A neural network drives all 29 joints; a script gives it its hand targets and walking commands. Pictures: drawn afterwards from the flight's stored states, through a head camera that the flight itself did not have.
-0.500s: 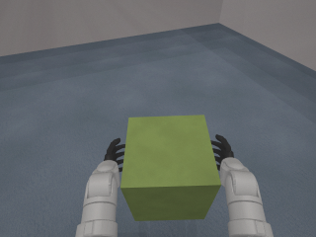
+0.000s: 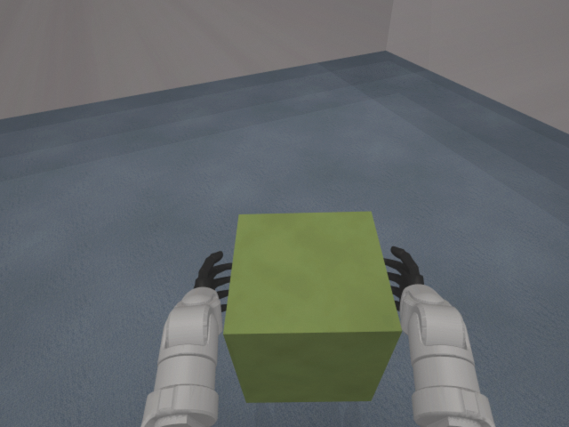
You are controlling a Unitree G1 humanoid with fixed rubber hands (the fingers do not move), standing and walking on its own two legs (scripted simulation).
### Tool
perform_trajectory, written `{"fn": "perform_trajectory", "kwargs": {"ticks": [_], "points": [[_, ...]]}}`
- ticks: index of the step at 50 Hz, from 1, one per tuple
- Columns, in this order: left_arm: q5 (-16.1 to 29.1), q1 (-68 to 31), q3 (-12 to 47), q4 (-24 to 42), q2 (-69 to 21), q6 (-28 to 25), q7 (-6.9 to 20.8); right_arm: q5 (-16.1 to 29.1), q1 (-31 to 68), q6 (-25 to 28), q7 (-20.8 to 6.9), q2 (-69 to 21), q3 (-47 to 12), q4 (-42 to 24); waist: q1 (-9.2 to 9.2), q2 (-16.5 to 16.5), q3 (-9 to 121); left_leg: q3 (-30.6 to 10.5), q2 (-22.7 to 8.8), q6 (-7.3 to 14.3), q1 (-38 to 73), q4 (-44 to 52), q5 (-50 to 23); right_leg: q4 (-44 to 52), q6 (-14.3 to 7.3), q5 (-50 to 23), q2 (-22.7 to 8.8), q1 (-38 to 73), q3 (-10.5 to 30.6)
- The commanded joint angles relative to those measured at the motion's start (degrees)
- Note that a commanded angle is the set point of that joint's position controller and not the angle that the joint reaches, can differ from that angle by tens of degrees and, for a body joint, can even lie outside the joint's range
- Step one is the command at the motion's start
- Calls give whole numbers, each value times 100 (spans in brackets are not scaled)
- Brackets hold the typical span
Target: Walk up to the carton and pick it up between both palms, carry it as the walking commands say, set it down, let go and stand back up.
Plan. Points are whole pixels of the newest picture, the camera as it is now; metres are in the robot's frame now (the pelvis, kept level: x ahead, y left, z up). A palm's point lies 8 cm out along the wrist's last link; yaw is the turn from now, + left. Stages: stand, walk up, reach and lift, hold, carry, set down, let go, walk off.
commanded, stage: hold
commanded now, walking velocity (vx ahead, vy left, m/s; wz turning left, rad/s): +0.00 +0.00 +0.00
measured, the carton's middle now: (306, 310) +0.30 -0.01 -0.02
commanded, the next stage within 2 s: carry in 0.20 s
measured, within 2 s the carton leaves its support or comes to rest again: neither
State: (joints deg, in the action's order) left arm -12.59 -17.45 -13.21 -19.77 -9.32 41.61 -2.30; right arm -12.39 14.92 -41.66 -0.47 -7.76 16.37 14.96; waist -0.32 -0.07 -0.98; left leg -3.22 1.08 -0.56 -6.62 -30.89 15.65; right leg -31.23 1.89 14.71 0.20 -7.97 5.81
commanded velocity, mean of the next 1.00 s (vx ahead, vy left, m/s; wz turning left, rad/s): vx -0.21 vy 0.17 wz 0.00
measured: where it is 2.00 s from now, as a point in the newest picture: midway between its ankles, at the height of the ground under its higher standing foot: outside the picture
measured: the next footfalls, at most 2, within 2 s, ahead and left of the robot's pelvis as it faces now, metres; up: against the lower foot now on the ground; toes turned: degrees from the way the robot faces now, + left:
right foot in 0.80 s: -0.05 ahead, -0.02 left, +0.00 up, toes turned -3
left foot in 1.10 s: -0.15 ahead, +0.31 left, +0.00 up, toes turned +5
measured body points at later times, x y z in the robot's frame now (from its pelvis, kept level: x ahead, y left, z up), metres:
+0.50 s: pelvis -0.01 +0.01 -0.02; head -0.06 +0.02 +0.43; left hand +0.28 +0.17 +0.06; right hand +0.30 -0.13 +0.07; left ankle +0.02 +0.13 -0.73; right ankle +0.04 -0.14 -0.73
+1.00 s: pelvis -0.15 +0.11 -0.02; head -0.14 +0.11 +0.43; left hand +0.13 +0.27 +0.05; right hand +0.14 -0.04 +0.06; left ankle -0.13 +0.23 -0.68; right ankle -0.09 -0.02 -0.73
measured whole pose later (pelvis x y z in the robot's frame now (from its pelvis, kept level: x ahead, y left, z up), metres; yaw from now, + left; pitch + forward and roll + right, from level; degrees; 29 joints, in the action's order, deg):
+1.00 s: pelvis -0.15 +0.11 -0.02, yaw +5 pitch +0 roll +0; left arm -4.0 -12.2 -5.4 16.0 -8.2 67.0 -7.1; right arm -2.9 10.0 -67.0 6.8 -7.7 10.3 -21.2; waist 0.9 0.0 -0.8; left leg -1.6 0.5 -0.7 -35.3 -65.8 21.8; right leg -42.8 0.2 17.5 -4.9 -25.4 -6.6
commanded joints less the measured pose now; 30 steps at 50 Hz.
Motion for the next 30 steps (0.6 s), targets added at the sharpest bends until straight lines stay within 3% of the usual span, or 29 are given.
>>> {"fn": "perform_trajectory", "kwargs": {"ticks": [1, 2, 3, 4, 5, 7, 8, 9, 10, 11, 12, 13, 14, 15, 16, 17, 18, 19, 20, 21, 22, 23, 24, 25, 26, 27, 28, 29, 30], "points": [[1574, -3213, 3646, 1099, -5536, -149, 1392, 1734, 3874, 65, -1277, -5766, -4363, -728, -194, 292, 2105, -66, 452, 71, 443, 783, -1366, 787, -128, -1101, 463, 385, -103], [1536, -2932, 3627, 901, -5495, -103, 1372, 1747, 3466, -1, -1235, -5720, -4359, -516, -141, 242, 1952, -173, 312, 106, 443, 842, -1362, 730, -165, -1166, 443, 199, -109], [1380, -2521, 3449, 648, -5477, -36, 1396, 1712, 3576, 1, -1185, -5570, -4369, -972, -219, 215, 1784, -93, 395, 113, 362, 829, -1310, 803, -147, -1218, 404, 324, -88], [1590, -3099, 3901, 1227, -5531, -117, 1435, 1667, 3189, 20, -1179, -5599, -4445, -799, 3, 257, 2036, -60, 454, 92, 549, 753, -1519, 870, -115, -1364, 447, 260, -67], [1614, -3009, 3803, 1264, -5395, -80, 1429, 1603, 2884, 2, -1127, -5660, -4289, -565, 78, 84, 1788, -84, 387, 104, 632, 863, -1664, 908, -125, -1526, 402, 132, -17], [1729, -2811, 4025, 1612, -5453, -134, 1452, 1803, 3039, 95, -1099, -5675, -4593, -1325, -54, 37, 2269, -108, 408, 49, 642, 753, -2156, 767, -113, -2113, 450, 577, -55], [1888, -2669, 4076, 1519, -5471, -97, 1459, 1800, 2722, 84, -1062, -5670, -4511, -1022, 157, -96, 2168, -129, 414, 59, 440, 850, -2261, 766, -70, -2373, 449, 782, -86], [1864, -2686, 4190, 2060, -5392, -113, 1430, 1804, 2568, 64, -1081, -5863, -4570, -1183, 44, 132, 2188, -121, 452, 5, 540, 792, -2575, 817, -15, -2800, 467, 784, -12], [1733, -2869, 3981, 1624, -5104, -59, 1507, 1956, 3585, 60, -1136, -5596, -4625, -1356, -42, 28, 2853, -93, -652, 148, -72, -254, -2381, 59, -322, -3646, -1046, 668, 237], [1979, -2763, 4120, 2052, -5300, 46, 1489, 2054, 3330, -58, -1085, -5529, -4797, -1943, -49, 473, 2625, -121, -489, 127, -641, -497, -1620, -107, -384, -4224, -1232, 611, 455], [1982, -2671, 4130, 2110, -5332, 83, 1469, 2242, 3747, -74, -1067, -5509, -4950, -2343, -40, 396, 2503, 16, -373, 125, -878, -449, -832, -120, -416, -4254, -1290, 412, 703], [2079, -2718, 4220, 2365, -5243, 155, 1442, 2365, 3791, -131, -1032, -5585, -5068, -2396, -62, 712, 2325, 56, -347, 80, -1179, -636, -210, -21, -506, -4536, -1523, 494, 937], [2263, -2997, 4411, 2680, -5314, 224, 1358, 2466, 3754, -225, -1039, -5624, -5107, -2488, -63, 818, 2663, 2, -322, 51, -1484, -886, -207, -142, -681, -5247, -1666, 775, 978], [2387, -3276, 4487, 2896, -5201, 379, 1302, 2366, 3366, -477, -973, -5518, -5044, -2248, -74, 1229, 2593, 62, -305, -61, -1824, -1026, -308, -204, -812, -5674, -1821, 986, 983], [2279, -2922, 4333, 2576, -5077, 556, 1321, 2333, 3193, -647, -952, -5342, -4991, -1892, -57, 1169, 2747, 101, -182, -16, -1779, -892, 489, -131, -854, -5195, -1860, 835, 1102], [2312, -3033, 4443, 2620, -5051, 690, 1247, 2391, 3148, -822, -969, -5308, -4995, -1846, -4, 1402, 2728, 175, -193, -9, -1683, -867, 349, 43, -926, -4509, -1920, 447, 1148], [2186, -2948, 4425, 2749, -4814, 838, 1181, 2404, 3374, -1023, -990, -5071, -4932, -1918, -9, 1478, 2439, 200, -256, -25, -1574, -1125, 814, 176, -1025, -4086, -2107, -86, 1324], [2098, -2510, 4360, 2378, -4764, 1023, 1140, 2450, 3212, -1128, -963, -4965, -4900, -1868, -41, 1295, 2416, 299, -76, -29, -1612, -1343, 1042, 448, -1026, -3412, -2098, -421, 1487], [2039, -2573, 4261, 2388, -4440, 1129, 1087, 2541, 3214, -1265, -954, -4965, -4971, -1710, -36, 1531, 2318, 355, -131, -14, -1576, -1423, 1217, 405, -1015, -2999, -1983, -540, 1346], [2014, -2416, 4283, 2354, -4573, 1234, 1058, 2649, 3659, -1286, -940, -4779, -4990, -1985, -11, 994, 2374, 350, -52, 48, -1568, -929, 715, 322, -1010, -3063, -1923, -567, 1272], [2104, -2677, 4267, 2479, -4467, 1357, 1032, 2880, 3873, -1386, -959, -4984, -5133, -2105, -7, 1193, 2416, 350, -67, 39, -1428, -977, 691, 248, -880, -2725, -1813, -703, 1058], [2081, -2426, 4311, 2277, -4452, 1510, 979, 2871, 3778, -1511, -936, -4748, -5100, -2198, 65, 1035, 2391, 229, -248, 142, -1045, -258, 274, -88, -715, -2766, -1644, -1126, 633], [2231, -2852, 4310, 2351, -4573, 1604, 978, 2898, 4423, -1537, -872, -4636, -5056, -2588, 25, 378, 2600, -121, -485, 241, -1003, -119, -1594, -497, -439, -2484, -1276, -1077, 192], [2323, -3275, 4514, 2640, -4500, 1676, 923, 2895, 4411, -1652, -872, -4384, -4990, -2605, 11, -937, 2560, -799, -1097, 539, -593, 210, -3198, -1416, -153, -1442, -785, -1633, -222], [2393, -2685, 4538, 3119, -4635, 1875, 877, 3125, 3856, -1809, -857, -4850, -5313, -3052, 109, -1519, 2510, -1617, -1914, 995, -390, 465, -5150, -2703, 152, 1286, -92, -2301, -936], [2573, -3050, 4755, 3402, -4921, 1962, 887, 3101, 3768, -1915, -897, -5054, -5185, -2927, 135, -1900, 2591, -1492, -2005, 1202, -564, 829, -4389, -3628, 186, 2542, -103, -2307, -949], [2921, -3746, 5092, 3798, -5085, 2017, 893, 2996, 3683, -2018, -926, -4929, -4970, -2720, 110, -1528, 2257, -1100, -1706, 1264, -849, 765, -3851, -3503, 149, 2432, -156, -2263, -947], [2951, -3653, 4916, 3895, -4945, 2096, 922, 3125, 3753, -2082, -869, -5158, -5079, -3036, 69, -1380, 2165, -832, -1457, 1184, -1291, 708, -3262, -3399, 188, 2280, -177, -2133, -1050], [2989, -3810, 5001, 4297, -4994, 2191, 894, 2996, 3018, -2233, -903, -5324, -4927, -2735, 78, -1120, 2109, -987, -1616, 1218, -1316, 913, -2705, -3650, 64, 2113, -79, -2102, -1017]]}}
